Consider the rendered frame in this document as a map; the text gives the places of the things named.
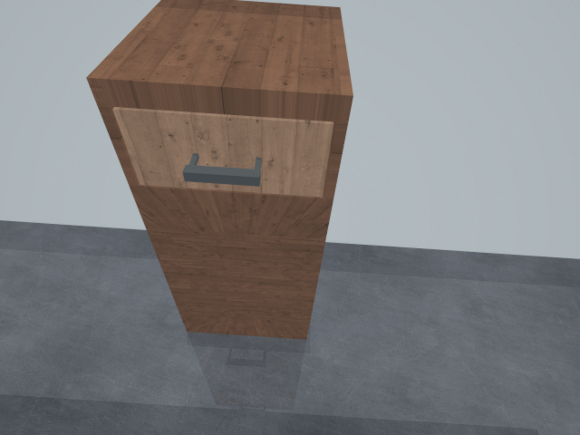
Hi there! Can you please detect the handle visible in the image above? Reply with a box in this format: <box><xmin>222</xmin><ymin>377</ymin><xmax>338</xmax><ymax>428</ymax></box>
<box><xmin>183</xmin><ymin>153</ymin><xmax>262</xmax><ymax>187</ymax></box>

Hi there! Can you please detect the drawer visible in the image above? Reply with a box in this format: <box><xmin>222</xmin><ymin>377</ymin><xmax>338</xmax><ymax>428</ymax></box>
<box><xmin>112</xmin><ymin>107</ymin><xmax>334</xmax><ymax>197</ymax></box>

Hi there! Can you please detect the cabinet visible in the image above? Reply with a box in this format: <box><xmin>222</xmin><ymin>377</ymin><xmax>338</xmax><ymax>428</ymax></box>
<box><xmin>86</xmin><ymin>0</ymin><xmax>353</xmax><ymax>340</ymax></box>

